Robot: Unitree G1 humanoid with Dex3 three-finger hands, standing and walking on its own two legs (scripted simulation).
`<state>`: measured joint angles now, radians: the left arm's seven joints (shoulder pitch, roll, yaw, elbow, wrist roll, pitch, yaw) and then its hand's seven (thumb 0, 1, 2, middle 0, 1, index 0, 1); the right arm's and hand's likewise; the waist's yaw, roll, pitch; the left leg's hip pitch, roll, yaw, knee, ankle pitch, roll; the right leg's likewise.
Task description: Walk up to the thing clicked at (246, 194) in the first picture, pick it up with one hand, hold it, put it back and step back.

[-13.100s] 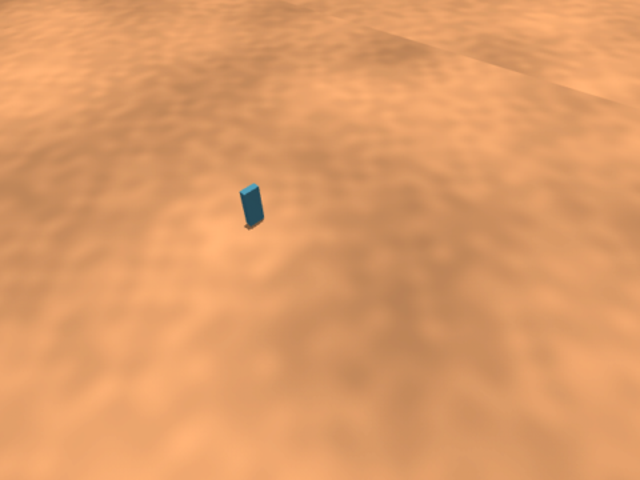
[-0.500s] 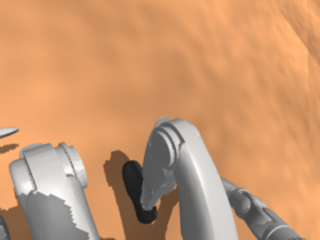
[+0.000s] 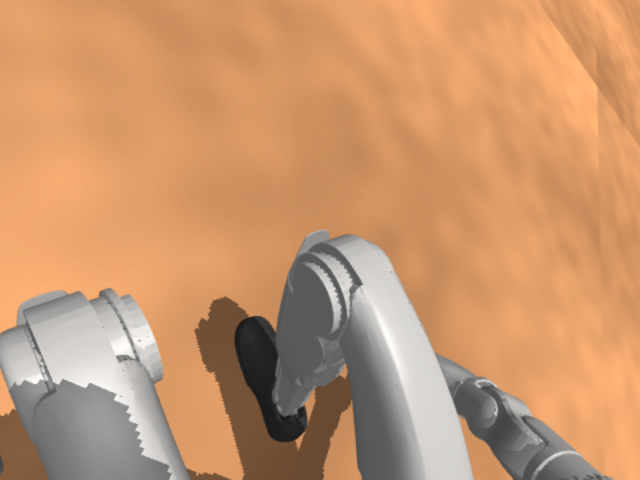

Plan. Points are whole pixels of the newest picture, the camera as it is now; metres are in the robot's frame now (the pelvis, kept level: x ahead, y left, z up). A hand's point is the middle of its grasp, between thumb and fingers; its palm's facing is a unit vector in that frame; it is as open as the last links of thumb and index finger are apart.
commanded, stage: close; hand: left
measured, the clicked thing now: out of the picture +0.45 +0.30 -0.19
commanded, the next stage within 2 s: settle in 0.68 s
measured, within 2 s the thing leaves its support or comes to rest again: leaves its support in 1.12 s
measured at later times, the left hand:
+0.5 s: hand out of the picture +0.43 +0.30 -0.17, palm faces +0.42 -0.91 +0.02, open 7.5 cm
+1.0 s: hand out of the picture +0.43 +0.30 -0.17, palm faces +0.42 -0.91 +0.02, open 7.8 cm
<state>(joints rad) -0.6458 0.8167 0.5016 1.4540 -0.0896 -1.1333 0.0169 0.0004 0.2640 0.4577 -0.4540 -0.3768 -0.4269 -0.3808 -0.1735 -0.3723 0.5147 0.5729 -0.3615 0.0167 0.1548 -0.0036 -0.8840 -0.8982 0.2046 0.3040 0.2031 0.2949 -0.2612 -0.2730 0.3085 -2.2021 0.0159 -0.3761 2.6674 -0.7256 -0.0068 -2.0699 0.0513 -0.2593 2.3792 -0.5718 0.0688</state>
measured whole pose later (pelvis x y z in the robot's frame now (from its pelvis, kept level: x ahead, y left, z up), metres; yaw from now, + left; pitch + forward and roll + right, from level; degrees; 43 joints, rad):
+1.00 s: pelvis +0.00 +0.00 +0.00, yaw +0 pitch +12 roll -18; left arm -0.65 0.84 0.54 1.42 -0.10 -1.09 -0.01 0.03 -0.04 0.97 -0.81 -1.00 -0.82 -1.03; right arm -0.17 -0.38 0.52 0.55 -0.36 0.03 0.14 0.00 -0.90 -0.90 0.20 0.30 0.20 0.30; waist -0.26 -0.28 0.31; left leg -2.20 0.02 -0.38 2.67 -0.72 -0.01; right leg -2.07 0.05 -0.26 2.38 -0.57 0.07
